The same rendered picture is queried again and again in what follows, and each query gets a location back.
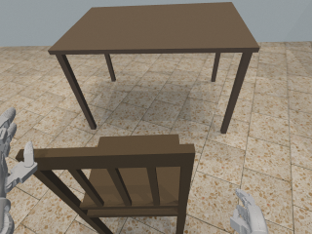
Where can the left robot forearm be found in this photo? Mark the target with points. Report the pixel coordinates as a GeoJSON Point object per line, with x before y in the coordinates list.
{"type": "Point", "coordinates": [7, 225]}

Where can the left robot hand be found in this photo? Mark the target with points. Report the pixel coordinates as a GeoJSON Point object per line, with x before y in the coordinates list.
{"type": "Point", "coordinates": [21, 171]}

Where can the table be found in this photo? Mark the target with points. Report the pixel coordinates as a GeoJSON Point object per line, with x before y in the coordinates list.
{"type": "Point", "coordinates": [192, 28]}

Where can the right robot hand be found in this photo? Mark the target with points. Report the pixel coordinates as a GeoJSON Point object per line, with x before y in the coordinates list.
{"type": "Point", "coordinates": [252, 217]}

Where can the chair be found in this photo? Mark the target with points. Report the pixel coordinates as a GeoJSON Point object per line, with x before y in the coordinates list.
{"type": "Point", "coordinates": [131, 176]}

